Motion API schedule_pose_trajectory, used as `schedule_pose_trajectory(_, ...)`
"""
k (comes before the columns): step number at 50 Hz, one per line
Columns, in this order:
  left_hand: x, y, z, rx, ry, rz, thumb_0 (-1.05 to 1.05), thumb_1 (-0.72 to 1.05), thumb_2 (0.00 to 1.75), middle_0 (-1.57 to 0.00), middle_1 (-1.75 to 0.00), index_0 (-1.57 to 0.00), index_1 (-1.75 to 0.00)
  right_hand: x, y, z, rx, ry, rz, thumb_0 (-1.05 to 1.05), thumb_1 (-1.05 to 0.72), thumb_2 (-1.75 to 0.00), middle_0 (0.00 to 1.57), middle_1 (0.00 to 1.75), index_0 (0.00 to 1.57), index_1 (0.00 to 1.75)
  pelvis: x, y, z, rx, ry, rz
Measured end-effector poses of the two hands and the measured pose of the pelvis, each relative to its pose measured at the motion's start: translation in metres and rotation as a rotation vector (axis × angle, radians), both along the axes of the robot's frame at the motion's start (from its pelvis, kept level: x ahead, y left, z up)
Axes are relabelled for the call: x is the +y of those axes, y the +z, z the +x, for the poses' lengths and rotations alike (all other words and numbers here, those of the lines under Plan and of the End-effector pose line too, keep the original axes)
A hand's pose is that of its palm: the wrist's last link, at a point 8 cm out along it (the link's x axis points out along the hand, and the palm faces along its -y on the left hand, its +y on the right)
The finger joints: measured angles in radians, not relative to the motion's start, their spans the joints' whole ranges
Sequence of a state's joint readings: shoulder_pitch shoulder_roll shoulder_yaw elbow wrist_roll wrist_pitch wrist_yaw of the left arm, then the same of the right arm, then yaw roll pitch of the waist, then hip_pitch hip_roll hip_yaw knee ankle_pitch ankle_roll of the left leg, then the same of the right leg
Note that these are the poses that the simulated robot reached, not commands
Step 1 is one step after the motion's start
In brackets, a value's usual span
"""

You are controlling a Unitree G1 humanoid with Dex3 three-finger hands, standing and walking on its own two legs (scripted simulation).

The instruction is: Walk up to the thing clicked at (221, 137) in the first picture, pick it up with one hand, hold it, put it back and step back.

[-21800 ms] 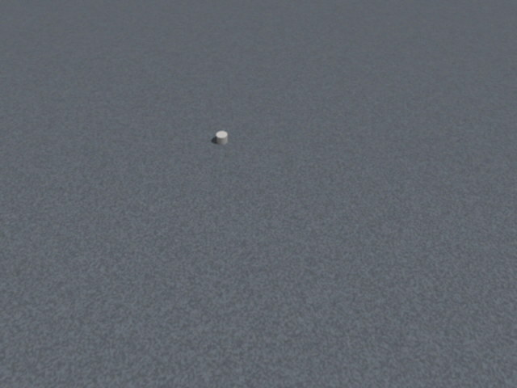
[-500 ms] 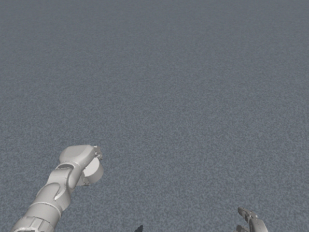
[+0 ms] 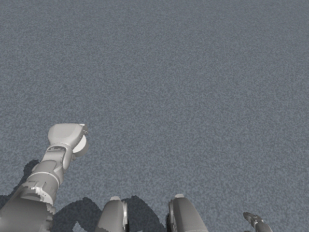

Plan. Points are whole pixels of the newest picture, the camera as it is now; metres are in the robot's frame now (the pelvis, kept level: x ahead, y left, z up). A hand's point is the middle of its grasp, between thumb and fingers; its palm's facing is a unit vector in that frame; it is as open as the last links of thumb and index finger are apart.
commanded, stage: crouch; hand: left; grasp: from above
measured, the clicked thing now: (76, 144) +0.39 +0.23 -0.14
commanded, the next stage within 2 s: lower in 1.36 s
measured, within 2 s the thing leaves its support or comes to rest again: neither
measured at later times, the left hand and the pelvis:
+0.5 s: hand (87, 157) +0.40 +0.24 -0.34, palm faces -0.45 +0.00 -0.89, open 9.3 cm; pelvis -0.04 +0.00 -0.19, yaw -2 degrees
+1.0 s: hand (90, 157) +0.43 +0.25 -0.44, palm faces -0.43 -0.02 -0.90, open 9.3 cm; pelvis -0.05 +0.00 -0.28, yaw -4 degrees
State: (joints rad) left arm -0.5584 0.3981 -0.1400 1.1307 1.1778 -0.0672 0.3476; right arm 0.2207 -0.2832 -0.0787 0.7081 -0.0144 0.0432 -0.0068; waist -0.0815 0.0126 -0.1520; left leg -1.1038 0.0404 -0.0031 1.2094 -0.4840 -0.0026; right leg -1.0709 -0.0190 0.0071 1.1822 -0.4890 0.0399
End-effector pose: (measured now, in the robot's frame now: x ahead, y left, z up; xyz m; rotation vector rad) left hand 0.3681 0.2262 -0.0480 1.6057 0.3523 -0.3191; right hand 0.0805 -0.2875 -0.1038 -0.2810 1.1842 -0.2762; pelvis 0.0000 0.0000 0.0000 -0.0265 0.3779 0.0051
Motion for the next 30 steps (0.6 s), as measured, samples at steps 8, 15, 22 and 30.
schedule_pose_trajectory(8, 0.002, -0.083, 0.021, -0.012, 0.026, -0.001, -0.01, 0.16, 0.42, -0.78, -0.62, -0.68, -0.53, 0.01, -0.08, -0.054, 0.108, -0.045, -0.01, 0.01, -0.9, -0.9, 0.2, 0.3, 0.2, 0.3, 0.007, -0.074, -0.02, 0.132, -0.004, -0.018)
schedule_pose_trajectory(15, 0.009, -0.15, 0.028, 0.027, 0.047, -0.001, -0.02, 0.16, 0.43, -0.77, -0.63, -0.68, -0.53, 0.025, -0.141, -0.079, 0.159, -0.044, 0.023, 0.01, -0.9, -0.9, 0.2, 0.3, 0.2, 0.3, 0.009, -0.128, -0.035, 0.2, -0.004, -0.027)
schedule_pose_trajectory(22, 0.013, -0.214, 0.035, 0.05, 0.039, -0.038, -0.02, 0.15, 0.44, -0.78, -0.62, -0.69, -0.53, 0.027, -0.185, -0.082, 0.187, 0.003, 0.029, 0.01, -0.9, -0.89, 0.2, 0.3, 0.2, 0.3, 0.006, -0.175, -0.039, 0.257, -0.002, -0.04)
schedule_pose_trajectory(30, 0.017, -0.262, 0.051, 0.009, 0.029, -0.05, -0.02, 0.14, 0.44, -0.8, -0.61, -0.7, -0.52, 0.014, -0.217, -0.073, 0.208, 0.068, 0.008, 0.01, -0.9, -0.9, 0.2, 0.3, 0.2, 0.3, 0.001, -0.216, -0.039, 0.281, -0.003, -0.054)
